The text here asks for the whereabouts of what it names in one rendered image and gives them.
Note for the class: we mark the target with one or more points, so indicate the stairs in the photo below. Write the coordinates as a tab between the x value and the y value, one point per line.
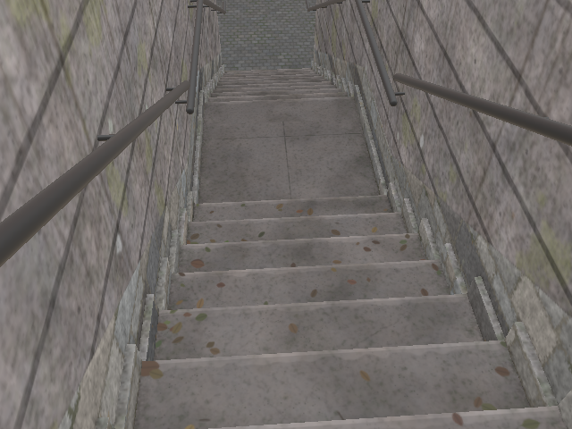
322	313
273	85

